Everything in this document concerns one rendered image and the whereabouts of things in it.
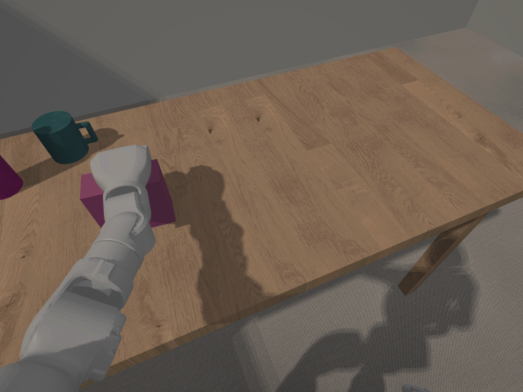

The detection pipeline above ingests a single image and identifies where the robot left forearm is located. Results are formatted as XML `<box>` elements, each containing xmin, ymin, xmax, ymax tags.
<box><xmin>20</xmin><ymin>180</ymin><xmax>155</xmax><ymax>360</ymax></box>

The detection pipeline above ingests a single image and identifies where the robot left hand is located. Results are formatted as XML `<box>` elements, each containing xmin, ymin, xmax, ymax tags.
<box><xmin>90</xmin><ymin>145</ymin><xmax>152</xmax><ymax>192</ymax></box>

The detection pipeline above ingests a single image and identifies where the table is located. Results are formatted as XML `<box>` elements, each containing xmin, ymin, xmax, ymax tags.
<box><xmin>0</xmin><ymin>47</ymin><xmax>523</xmax><ymax>389</ymax></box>

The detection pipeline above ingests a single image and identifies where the left robot upper arm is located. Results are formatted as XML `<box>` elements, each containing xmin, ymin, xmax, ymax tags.
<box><xmin>0</xmin><ymin>291</ymin><xmax>127</xmax><ymax>392</ymax></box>

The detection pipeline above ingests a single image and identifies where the sponge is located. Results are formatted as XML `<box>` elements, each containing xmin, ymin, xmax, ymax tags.
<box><xmin>80</xmin><ymin>159</ymin><xmax>176</xmax><ymax>228</ymax></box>

